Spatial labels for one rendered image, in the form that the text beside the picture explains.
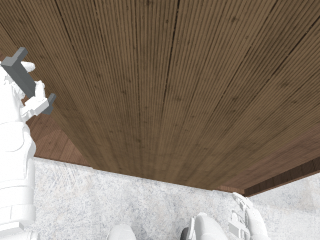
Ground robot left thigh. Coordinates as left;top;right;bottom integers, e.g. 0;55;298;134
106;225;136;240

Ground robot right hand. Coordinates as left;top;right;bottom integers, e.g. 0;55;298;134
228;192;268;240

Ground handle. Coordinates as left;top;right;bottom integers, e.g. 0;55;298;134
0;47;57;115

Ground wardrobe door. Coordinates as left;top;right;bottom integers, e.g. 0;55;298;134
0;0;320;191
221;123;320;190

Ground robot left upper arm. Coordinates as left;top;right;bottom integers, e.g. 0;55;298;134
0;230;41;240

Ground robot left hand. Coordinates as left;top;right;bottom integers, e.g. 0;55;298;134
0;61;49;125

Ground left robot forearm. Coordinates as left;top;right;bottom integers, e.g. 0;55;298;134
0;121;36;237

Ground robot right thigh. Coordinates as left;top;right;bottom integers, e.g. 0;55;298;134
187;215;228;240

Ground robot thigh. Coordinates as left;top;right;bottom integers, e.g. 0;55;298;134
187;215;228;240
106;225;136;240

